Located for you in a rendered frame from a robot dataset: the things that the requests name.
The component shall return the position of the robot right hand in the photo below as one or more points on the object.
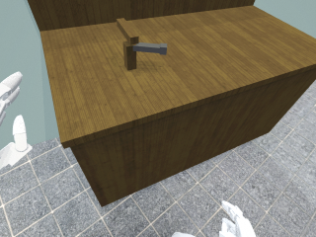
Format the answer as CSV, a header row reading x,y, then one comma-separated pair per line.
x,y
242,226

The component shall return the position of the robot left hand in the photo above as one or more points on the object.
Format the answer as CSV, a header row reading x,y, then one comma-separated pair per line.
x,y
13,152

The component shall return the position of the counter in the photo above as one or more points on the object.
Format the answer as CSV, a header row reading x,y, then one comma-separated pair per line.
x,y
133,118

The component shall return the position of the tap lever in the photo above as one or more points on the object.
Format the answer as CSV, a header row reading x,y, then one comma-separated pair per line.
x,y
160,48

